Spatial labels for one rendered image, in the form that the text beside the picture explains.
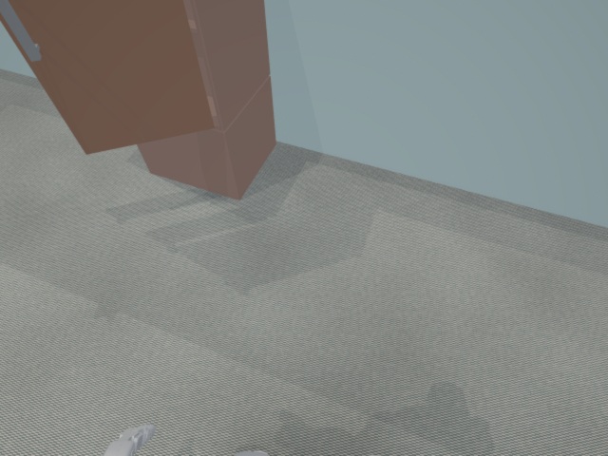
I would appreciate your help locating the cupboard door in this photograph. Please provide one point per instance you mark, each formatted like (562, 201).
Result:
(120, 72)

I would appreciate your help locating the handle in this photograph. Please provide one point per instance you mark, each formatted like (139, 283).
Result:
(31, 49)

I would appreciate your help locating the robot left hand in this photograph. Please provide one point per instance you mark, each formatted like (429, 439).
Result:
(130, 441)

